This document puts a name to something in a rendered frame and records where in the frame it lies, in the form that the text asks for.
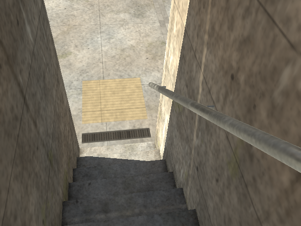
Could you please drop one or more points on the stairs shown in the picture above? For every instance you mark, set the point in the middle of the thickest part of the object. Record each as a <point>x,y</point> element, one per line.
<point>124,185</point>

